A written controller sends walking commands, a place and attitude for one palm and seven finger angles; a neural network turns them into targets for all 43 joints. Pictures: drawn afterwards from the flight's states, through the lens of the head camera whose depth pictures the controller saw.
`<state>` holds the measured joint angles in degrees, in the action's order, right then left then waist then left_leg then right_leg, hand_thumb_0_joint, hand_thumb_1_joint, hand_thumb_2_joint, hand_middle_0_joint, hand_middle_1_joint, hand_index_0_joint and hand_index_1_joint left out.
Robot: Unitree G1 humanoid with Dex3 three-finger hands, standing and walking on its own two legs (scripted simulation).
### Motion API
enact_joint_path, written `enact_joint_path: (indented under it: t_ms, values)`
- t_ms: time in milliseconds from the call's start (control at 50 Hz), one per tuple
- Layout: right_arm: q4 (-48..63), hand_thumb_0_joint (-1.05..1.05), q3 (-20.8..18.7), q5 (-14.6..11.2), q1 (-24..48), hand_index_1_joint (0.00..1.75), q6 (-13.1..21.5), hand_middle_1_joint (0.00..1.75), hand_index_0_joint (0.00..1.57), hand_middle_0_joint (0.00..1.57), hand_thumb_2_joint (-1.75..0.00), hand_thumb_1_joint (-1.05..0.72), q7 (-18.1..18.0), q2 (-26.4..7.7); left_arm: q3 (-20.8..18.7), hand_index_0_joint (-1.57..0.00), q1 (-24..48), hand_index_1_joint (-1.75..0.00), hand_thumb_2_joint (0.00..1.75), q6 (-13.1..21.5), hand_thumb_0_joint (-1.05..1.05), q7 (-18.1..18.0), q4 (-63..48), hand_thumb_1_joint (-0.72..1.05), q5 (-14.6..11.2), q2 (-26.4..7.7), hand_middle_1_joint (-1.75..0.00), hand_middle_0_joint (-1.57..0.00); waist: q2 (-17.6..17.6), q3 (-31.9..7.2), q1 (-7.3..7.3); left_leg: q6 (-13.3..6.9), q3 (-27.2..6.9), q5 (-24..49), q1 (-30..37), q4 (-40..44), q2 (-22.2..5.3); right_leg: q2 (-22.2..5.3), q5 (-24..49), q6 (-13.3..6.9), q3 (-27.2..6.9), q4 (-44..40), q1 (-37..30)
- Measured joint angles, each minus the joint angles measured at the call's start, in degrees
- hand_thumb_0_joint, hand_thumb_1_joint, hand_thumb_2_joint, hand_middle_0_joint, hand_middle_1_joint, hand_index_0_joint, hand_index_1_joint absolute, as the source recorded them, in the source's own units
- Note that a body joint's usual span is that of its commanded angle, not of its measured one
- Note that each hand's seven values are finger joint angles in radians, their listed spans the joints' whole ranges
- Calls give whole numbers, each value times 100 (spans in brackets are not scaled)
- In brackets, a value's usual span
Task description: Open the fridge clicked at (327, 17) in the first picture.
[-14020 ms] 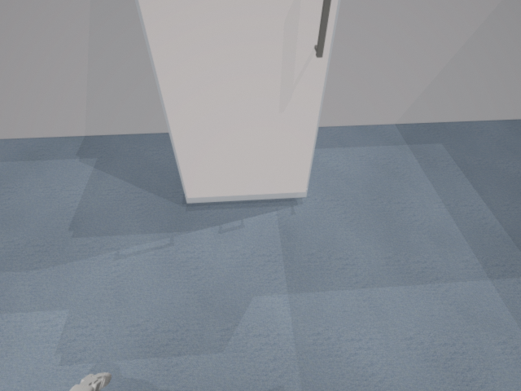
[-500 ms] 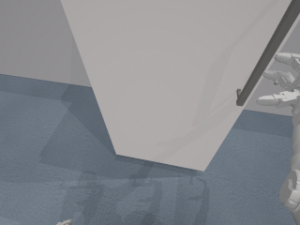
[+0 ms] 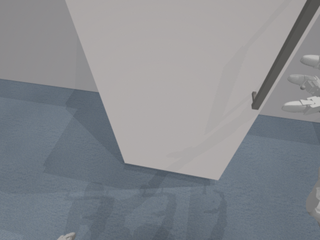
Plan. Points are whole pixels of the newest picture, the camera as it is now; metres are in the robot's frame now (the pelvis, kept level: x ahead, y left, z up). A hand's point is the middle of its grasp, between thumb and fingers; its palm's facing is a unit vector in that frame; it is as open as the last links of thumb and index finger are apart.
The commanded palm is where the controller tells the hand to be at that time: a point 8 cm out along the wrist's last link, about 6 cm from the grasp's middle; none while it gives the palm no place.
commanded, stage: move the hooked fingers beside the handle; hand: right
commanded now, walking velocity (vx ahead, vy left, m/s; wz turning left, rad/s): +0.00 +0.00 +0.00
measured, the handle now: (279, 54) +0.52 -0.21 +0.21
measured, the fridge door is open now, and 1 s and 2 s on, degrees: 0 0 0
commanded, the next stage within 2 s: feel for the door with the fingertips in 1.44 s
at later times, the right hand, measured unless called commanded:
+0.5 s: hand (306, 87) +0.46 -0.27 +0.16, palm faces +0.07 +1.00 +0.03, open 14.0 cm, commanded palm +0.44 -0.32 +0.16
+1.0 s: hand (313, 92) +0.45 -0.28 +0.16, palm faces +0.09 +1.00 +0.03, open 14.0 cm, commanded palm +0.42 -0.33 +0.16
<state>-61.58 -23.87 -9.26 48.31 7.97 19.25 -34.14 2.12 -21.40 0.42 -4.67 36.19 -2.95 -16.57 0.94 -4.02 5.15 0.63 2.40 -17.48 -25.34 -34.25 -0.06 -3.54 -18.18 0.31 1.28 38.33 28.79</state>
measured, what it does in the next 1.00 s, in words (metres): stands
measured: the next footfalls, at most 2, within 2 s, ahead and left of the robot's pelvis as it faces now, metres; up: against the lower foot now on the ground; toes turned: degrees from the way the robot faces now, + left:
none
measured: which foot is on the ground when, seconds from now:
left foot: down 0.00-1.00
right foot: down 0.00-1.00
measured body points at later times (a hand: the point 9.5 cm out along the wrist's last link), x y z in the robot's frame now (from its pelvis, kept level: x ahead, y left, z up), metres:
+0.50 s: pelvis +0.00 -0.01 +0.00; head +0.05 -0.02 +0.45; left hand +0.05 +0.26 -0.11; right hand +0.45 -0.32 +0.16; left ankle -0.01 +0.13 -0.72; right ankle +0.01 -0.12 -0.72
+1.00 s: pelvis +0.01 +0.00 +0.00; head +0.05 -0.02 +0.45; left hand +0.08 +0.27 -0.10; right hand +0.44 -0.33 +0.16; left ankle -0.01 +0.13 -0.72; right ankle +0.01 -0.12 -0.72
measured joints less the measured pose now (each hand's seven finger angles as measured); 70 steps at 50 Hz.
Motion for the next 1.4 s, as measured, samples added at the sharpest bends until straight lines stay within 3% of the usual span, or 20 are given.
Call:
enact_joint_path:
  t_ms: [180, 580, 940, 1020, 1180, 1400]
  values:
    - [23, -2, 9, -112, -36, 120, 11, 120, 29, 30, -30, 50, 173, -82, -9, -20, -132, -30, 90, -27, 0, -23, 75, 91, -15, -13, -30, -20, -6, -9, -17, 30, -8, 18, -24, 16, -15, 16, -11, -31, 6, 32, 47]
    - [17, -2, -104, 19, 8, 120, -47, 120, 30, 30, -30, 50, 110, -134, 36, -20, -84, -30, 89, 9, 0, 8, -36, 91, 36, 41, -30, -20, -11, -25, 28, 75, -55, -13, -146, -22, -40, 39, -71, -71, 48, 98, 166]
    - [521, -2, -160, -230, -447, 120, -178, 120, 29, 30, -30, 50, 307, -56, -20, -20, -45, -30, 90, -97, 0, 29, -75, 91, -14, -11, -30, -20, 10, -108, -88, 40, -34, -67, 34, 32, -2, 5, -127, -32, 24, 51, -8]
    - [480, -2, -156, -181, -470, 120, -276, 120, 30, 30, -30, 50, 309, -84, -6, -20, 17, -30, 90, -100, 0, 15, -119, 91, -23, -17, -30, -20, 11, -101, -93, 28, -8, -72, 56, 23, -1, 6, -115, -23, -4, 54, -21]
    - [374, -2, 29, -205, -243, 120, -143, 120, 29, 30, -30, 50, 309, -64, 8, -20, 106, -30, 90, -31, 0, -33, -74, 91, -28, -14, -30, -20, 5, -31, -134, 14, 67, -63, 44, -10, -14, 25, -79, -10, -83, 89, 27]
    - [-187, -2, -128, -14, 75, 120, -60, 120, 30, 30, -30, 50, 271, -286, 59, -20, 62, -30, 89, -31, 0, -27, -86, 91, 11, -8, -30, -20, -15, -15, 29, 18, 21, -31, -165, -79, -2, 10, -50, -16, -43, 131, 201]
